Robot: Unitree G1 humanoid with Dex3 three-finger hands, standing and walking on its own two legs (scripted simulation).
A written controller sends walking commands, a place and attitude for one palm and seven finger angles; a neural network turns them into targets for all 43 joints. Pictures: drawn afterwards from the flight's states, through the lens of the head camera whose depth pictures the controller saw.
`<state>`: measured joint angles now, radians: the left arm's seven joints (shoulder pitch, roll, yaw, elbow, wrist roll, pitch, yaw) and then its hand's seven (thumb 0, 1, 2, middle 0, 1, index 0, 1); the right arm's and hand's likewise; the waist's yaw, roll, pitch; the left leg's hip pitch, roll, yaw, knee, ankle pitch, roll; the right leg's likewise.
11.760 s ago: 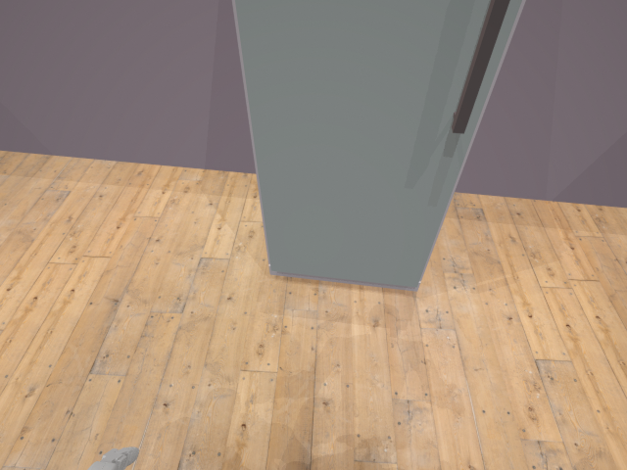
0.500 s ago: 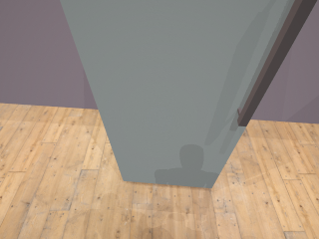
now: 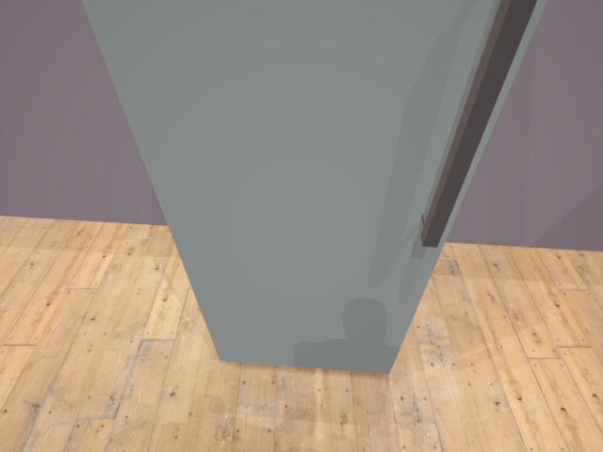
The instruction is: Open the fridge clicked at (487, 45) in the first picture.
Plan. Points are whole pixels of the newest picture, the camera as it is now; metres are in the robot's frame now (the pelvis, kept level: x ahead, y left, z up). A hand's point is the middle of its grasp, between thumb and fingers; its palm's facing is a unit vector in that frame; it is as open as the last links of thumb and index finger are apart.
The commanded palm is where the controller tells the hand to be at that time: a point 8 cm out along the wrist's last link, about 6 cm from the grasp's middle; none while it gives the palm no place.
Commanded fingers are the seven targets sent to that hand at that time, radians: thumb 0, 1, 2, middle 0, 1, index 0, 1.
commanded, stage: come to a stop and stand still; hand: right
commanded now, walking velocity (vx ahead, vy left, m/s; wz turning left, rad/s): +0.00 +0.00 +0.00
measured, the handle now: (469, 112) +0.48 -0.19 +0.24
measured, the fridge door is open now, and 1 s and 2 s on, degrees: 0 0 0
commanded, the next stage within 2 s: look again from close up in 0.64 s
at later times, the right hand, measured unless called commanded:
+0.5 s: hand out of the picture -0.09 -0.22 -0.17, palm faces -0.01 +0.97 -0.24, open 7.4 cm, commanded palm none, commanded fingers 0.00 -0.90 -0.90 0.20 0.30 0.20 0.30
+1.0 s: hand out of the picture -0.06 -0.22 -0.16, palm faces -0.02 +0.97 -0.25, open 7.4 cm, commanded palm none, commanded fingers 0.00 -0.90 -0.90 0.20 0.30 0.20 0.30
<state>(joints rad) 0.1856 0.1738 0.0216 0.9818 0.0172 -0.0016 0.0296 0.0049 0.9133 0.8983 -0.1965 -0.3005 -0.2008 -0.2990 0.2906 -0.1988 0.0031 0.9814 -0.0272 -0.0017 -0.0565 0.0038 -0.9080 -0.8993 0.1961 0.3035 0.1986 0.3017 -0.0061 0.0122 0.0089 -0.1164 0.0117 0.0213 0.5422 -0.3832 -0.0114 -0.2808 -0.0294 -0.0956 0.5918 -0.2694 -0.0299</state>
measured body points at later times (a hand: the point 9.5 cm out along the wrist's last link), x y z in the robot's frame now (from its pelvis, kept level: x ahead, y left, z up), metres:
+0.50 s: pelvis -0.05 -0.02 +0.01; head -0.04 -0.03 +0.46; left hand -0.04 +0.23 -0.14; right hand -0.09 -0.27 -0.15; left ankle -0.06 +0.13 -0.73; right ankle +0.03 -0.10 -0.73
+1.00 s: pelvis -0.06 -0.02 +0.01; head -0.06 -0.02 +0.46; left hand -0.02 +0.24 -0.14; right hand -0.06 -0.27 -0.14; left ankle -0.06 +0.13 -0.73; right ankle +0.03 -0.10 -0.73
